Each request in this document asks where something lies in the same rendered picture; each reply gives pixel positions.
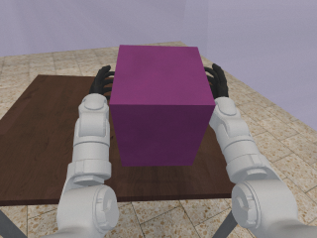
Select robot right forearm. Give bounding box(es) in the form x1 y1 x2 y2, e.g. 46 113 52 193
209 96 298 214

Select robot left hand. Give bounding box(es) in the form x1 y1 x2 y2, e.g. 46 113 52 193
88 64 115 100

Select left robot upper arm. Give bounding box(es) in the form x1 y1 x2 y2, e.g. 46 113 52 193
39 184 120 238

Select table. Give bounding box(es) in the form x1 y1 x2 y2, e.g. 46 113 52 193
0 74 238 238

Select robot left forearm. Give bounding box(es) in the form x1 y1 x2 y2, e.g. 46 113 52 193
56 93 112 226

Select carton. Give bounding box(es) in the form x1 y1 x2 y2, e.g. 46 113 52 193
109 45 216 167

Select right robot upper arm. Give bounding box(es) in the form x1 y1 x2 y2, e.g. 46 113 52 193
231 178 317 238

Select robot right hand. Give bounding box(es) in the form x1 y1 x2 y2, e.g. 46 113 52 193
204 63 229 100

